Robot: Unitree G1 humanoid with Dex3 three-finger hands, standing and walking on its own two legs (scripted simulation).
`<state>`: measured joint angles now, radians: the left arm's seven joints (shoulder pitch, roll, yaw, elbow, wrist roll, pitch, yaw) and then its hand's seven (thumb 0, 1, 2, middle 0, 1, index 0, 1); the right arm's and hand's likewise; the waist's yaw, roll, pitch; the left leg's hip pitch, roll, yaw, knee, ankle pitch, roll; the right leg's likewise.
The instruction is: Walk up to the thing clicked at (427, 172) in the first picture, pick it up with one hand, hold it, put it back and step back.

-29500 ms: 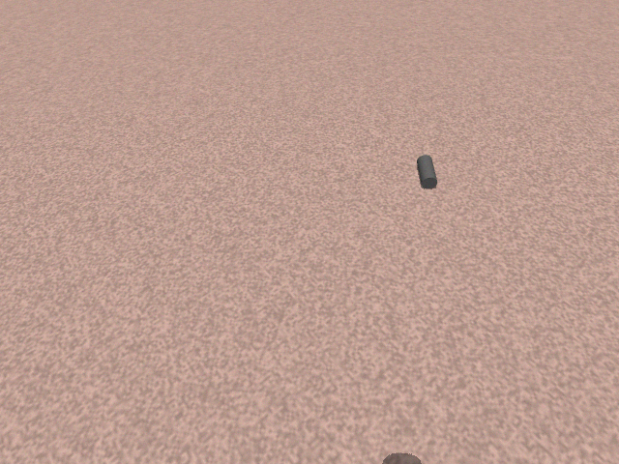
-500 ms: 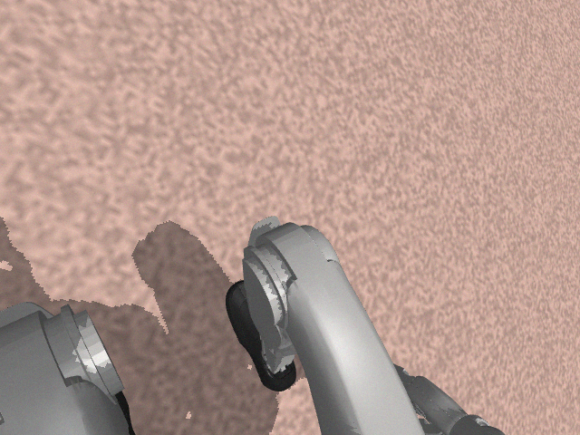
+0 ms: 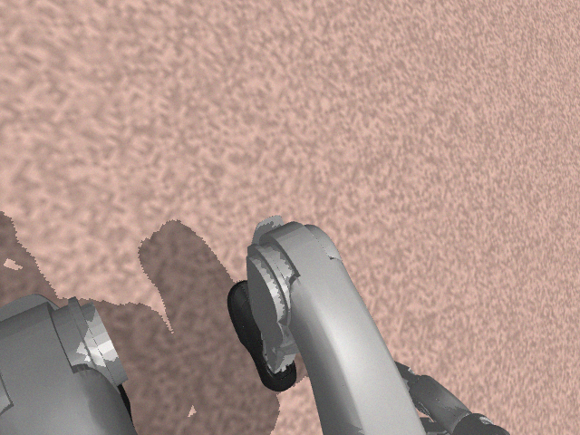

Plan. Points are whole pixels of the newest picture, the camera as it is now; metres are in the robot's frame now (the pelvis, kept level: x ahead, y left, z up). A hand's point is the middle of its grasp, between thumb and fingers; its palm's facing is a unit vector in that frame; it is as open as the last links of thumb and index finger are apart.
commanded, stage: close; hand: left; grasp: from above
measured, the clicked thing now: out of the picture +0.47 +0.34 -0.28
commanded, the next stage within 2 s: settle in 1.16 s
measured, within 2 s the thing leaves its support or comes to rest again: leaves its support in 1.52 s
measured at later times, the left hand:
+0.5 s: hand out of the picture +0.45 +0.33 -0.26, palm faces -0.45 -0.17 -0.87, open 10.5 cm
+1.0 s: hand out of the picture +0.45 +0.33 -0.26, palm faces -0.44 -0.16 -0.88, open 9.7 cm
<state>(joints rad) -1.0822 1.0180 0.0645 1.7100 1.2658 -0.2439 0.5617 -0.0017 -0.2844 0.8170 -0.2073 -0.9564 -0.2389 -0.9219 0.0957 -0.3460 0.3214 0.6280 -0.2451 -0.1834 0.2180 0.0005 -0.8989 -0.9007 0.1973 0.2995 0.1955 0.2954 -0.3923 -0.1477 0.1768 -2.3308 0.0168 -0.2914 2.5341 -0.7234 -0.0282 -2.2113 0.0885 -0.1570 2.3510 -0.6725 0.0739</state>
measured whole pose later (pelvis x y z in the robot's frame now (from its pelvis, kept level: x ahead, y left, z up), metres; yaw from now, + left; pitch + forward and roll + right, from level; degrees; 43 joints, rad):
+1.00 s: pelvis +0.00 +0.00 +0.00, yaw +0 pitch +29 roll -15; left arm -1.11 1.04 0.07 1.74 1.26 -0.21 0.59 0.00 0.12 0.43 -0.60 -0.65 -0.64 -0.58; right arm 0.09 -0.35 0.34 0.62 -0.25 -0.20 0.21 0.00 -0.90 -0.90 0.20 0.30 0.20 0.30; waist -0.40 -0.15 0.19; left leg -2.34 0.02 -0.29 2.53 -0.72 -0.02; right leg -2.22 0.09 -0.16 2.34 -0.67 0.08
